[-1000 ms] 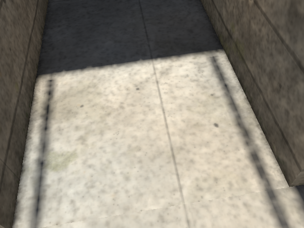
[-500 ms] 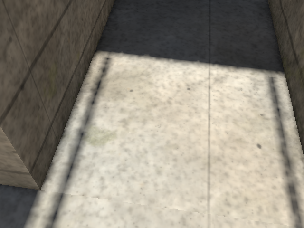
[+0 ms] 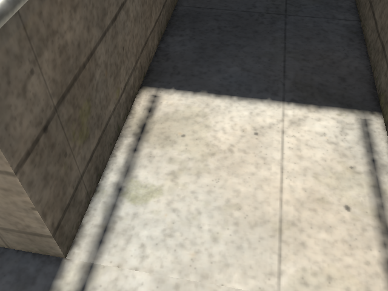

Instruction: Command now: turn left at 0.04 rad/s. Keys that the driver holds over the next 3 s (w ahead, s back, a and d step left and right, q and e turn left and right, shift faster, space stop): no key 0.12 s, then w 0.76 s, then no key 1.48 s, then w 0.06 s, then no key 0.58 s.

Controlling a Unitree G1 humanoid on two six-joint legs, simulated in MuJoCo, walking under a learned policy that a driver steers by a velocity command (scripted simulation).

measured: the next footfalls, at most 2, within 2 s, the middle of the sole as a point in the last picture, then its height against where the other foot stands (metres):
left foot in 0.86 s outside the picture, level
right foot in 1.34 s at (251, 283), level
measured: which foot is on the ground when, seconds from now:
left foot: down 0.00-0.50, up 0.52-0.84, down 0.86-1.00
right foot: down 0.00-0.88, up 0.90-1.00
